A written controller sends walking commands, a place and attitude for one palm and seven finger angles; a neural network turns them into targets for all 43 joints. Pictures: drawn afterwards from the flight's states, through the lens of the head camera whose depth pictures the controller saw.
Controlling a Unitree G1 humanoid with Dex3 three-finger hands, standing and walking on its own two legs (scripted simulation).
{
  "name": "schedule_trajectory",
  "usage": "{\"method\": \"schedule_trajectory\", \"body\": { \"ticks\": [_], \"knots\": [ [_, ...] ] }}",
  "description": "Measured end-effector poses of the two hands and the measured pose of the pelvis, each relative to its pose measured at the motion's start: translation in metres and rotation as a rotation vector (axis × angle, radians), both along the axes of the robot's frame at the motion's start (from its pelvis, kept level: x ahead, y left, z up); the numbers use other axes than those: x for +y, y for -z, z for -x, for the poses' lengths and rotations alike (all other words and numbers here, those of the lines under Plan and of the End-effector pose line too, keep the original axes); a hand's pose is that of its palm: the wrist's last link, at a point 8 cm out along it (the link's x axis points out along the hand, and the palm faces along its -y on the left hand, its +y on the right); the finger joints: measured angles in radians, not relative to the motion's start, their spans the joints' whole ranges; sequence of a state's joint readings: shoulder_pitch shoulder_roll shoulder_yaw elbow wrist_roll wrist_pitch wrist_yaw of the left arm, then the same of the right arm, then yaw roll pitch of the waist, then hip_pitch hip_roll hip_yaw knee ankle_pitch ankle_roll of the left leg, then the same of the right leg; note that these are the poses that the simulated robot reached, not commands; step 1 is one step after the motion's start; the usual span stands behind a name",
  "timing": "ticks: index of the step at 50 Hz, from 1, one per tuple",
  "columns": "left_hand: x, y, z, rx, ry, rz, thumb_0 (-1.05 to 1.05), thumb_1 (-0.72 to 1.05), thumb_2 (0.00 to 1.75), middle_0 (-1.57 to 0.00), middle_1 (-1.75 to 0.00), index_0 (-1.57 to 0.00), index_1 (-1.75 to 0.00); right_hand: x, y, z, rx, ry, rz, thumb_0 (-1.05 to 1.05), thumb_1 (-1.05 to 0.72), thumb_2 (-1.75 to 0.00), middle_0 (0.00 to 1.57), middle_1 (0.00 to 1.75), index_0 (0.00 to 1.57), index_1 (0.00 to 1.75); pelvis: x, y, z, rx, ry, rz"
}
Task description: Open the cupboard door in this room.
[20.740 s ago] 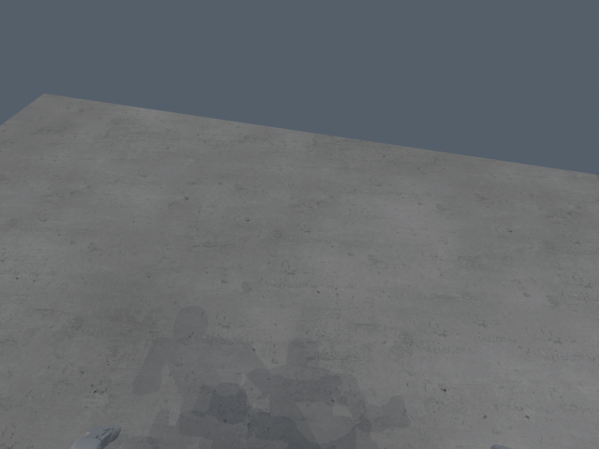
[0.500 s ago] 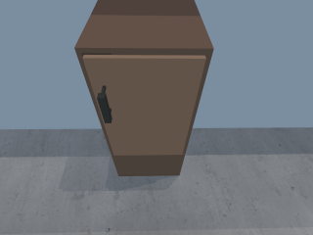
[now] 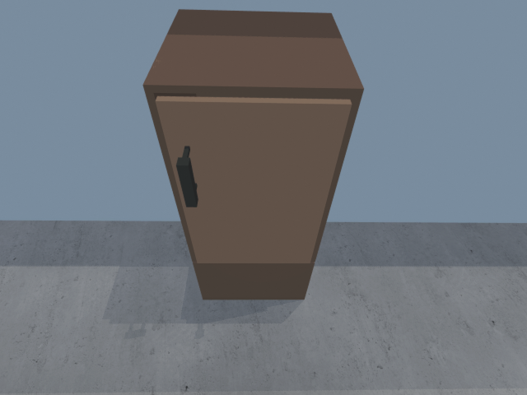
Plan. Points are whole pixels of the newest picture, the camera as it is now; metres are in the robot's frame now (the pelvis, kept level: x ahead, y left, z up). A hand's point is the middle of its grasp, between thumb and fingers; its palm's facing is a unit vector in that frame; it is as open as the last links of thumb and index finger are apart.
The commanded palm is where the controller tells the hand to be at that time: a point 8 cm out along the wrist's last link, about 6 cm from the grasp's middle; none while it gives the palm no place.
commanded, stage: come to a stop and stand still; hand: left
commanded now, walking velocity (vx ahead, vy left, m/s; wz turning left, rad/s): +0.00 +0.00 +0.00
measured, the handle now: (189, 176) +0.55 +0.19 -0.02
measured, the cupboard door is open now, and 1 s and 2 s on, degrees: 0 0 0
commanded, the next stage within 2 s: look again from close up in 1.00 s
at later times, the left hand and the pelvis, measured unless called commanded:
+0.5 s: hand out of the picture +0.03 +0.19 -0.18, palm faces +0.02 -0.98 -0.20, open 7.4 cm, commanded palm none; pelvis +0.03 +0.02 +0.00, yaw +0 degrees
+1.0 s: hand out of the picture +0.04 +0.17 -0.18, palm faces +0.01 -0.98 -0.18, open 7.3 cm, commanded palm none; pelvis +0.04 +0.00 +0.00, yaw +0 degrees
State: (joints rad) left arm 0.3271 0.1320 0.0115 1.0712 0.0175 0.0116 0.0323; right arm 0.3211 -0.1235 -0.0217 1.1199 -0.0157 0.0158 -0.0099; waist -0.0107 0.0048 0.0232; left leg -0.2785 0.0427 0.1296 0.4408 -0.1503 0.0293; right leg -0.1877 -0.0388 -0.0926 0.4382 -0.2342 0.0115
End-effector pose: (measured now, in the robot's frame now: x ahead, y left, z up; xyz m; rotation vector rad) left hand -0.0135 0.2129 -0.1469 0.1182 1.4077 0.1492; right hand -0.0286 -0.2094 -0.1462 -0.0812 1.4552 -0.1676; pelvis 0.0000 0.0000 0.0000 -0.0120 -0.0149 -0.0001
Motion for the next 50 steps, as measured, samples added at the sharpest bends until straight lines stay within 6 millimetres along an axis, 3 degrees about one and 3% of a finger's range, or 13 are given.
{"method": "schedule_trajectory", "body": {
  "ticks": [5, 9, 19, 31, 39, 50],
  "knots": [
    [-0.006, 0.001, 0.02, 0.058, -0.01, 0.016, 0.01, 0.91, 0.9, -0.2, -0.3, -0.2, -0.3, 0.008, 0.001, 0.0, 0.007, -0.001, -0.008, 0.0, -0.91, -0.9, 0.2, 0.3, 0.2, 0.3, 0.004, 0.0, -0.002, 0.002, 0.002, 0.004],
    [-0.001, 0.007, 0.026, 0.077, 0.002, 0.02, 0.01, 0.91, 0.9, -0.2, -0.3, -0.2, -0.3, 0.01, 0.007, -0.013, -0.039, -0.016, -0.007, 0.0, -0.91, -0.9, 0.2, 0.3, 0.2, 0.3, 0.012, 0.008, -0.003, 0.014, -0.006, 0.017],
    [0.023, 0.0, -0.015, -0.031, -0.003, -0.029, 0.01, 0.91, 0.9, -0.2, -0.3, -0.2, -0.3, 0.011, 0.01, -0.046, -0.092, -0.062, 0.004, 0.02, -0.94, -0.9, 0.2, 0.3, 0.2, 0.3, 0.022, 0.008, -0.019, 0.013, -0.009, -0.006],
    [0.026, -0.003, -0.056, -0.073, 0.038, -0.037, 0.01, 0.92, 0.9, -0.2, -0.3, -0.2, -0.3, -0.003, 0.0, -0.076, -0.143, -0.067, 0.037, 0.01, -0.93, -0.9, 0.2, 0.3, 0.2, 0.3, 0.016, 0.003, -0.032, 0.006, 0.004, -0.015],
    [0.02, -0.002, -0.061, -0.061, 0.042, -0.029, 0.01, 0.92, 0.9, -0.2, -0.3, -0.2, -0.3, -0.008, -0.002, -0.081, -0.126, -0.066, 0.041, 0.01, -0.92, -0.9, 0.2, 0.3, 0.2, 0.3, 0.011, 0.002, -0.038, 0.003, 0.007, -0.015],
    [0.007, 0.001, -0.051, -0.019, 0.03, -0.006, 0.01, 0.91, 0.9, -0.2, -0.3, -0.2, -0.3, -0.012, -0.003, -0.076, -0.088, -0.06, 0.039, 0.01, -0.92, -0.9, 0.2, 0.3, 0.2, 0.3, 0.004, 0.001, -0.042, 0.001, 0.007, -0.015]
  ]
}}
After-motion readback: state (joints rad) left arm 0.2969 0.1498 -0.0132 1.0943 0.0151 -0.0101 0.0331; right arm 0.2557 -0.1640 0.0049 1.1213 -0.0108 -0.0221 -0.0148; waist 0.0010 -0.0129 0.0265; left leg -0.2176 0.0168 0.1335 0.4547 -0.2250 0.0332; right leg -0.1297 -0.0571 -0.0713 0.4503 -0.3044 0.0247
